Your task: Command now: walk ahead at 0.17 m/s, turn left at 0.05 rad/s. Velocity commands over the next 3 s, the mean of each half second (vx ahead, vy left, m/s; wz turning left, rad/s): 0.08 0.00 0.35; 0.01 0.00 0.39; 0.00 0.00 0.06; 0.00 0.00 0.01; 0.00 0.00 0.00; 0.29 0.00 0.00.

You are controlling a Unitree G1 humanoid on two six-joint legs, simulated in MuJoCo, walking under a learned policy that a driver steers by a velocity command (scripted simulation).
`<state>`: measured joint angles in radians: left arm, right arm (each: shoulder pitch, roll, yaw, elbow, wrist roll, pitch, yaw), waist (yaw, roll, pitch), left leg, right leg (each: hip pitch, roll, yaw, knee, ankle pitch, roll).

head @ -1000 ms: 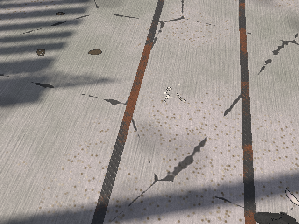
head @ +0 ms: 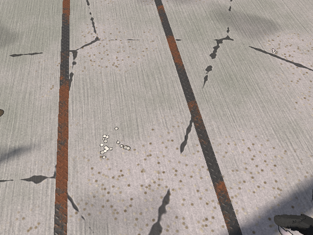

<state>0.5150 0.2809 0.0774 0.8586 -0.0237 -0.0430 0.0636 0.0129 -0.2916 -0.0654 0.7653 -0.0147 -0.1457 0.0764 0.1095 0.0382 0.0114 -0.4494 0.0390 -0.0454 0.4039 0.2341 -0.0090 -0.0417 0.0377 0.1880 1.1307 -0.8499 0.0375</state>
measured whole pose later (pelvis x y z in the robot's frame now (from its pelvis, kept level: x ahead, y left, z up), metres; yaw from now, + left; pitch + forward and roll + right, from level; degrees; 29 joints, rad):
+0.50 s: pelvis +0.14 +0.01 -0.02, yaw +15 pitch +3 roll +0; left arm 0.09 0.23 0.06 0.62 0.02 -0.03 0.04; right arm 0.26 -0.31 -0.08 0.77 0.01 0.04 -0.05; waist -0.06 0.03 -0.03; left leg -0.35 -0.14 -0.23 0.67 -0.43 0.01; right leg -0.38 0.03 0.08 0.51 -0.18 0.01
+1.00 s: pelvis +0.17 +0.05 -0.02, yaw +27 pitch +2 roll +0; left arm 0.23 0.28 0.06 0.72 0.02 0.01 0.01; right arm 0.14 -0.21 -0.03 0.67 -0.02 0.03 0.01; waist 0.03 -0.05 0.00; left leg -0.26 -0.05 -0.03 0.52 -0.28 0.04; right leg -0.35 -0.07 0.01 0.71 -0.45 0.09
